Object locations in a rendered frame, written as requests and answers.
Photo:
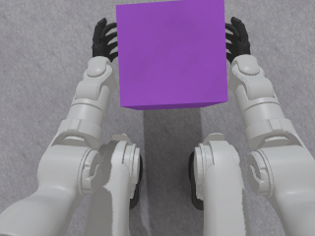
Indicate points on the robot right thigh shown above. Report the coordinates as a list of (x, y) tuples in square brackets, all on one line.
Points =
[(224, 197)]

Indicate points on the robot left forearm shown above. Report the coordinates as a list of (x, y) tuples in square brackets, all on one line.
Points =
[(88, 110)]

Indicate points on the robot right upper arm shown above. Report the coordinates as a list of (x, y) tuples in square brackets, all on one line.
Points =
[(286, 177)]

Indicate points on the robot left hand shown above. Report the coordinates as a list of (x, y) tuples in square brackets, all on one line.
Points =
[(100, 40)]

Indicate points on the robot left upper arm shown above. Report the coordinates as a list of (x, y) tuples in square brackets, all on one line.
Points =
[(65, 176)]

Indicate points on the robot right forearm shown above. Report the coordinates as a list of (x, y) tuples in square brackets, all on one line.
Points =
[(259, 108)]

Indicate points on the robot right hand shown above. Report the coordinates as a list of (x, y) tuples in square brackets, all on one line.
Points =
[(240, 44)]

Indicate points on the robot right shin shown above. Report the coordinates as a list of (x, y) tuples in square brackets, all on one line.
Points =
[(237, 159)]

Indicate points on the carton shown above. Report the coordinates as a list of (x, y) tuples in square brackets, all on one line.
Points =
[(171, 54)]

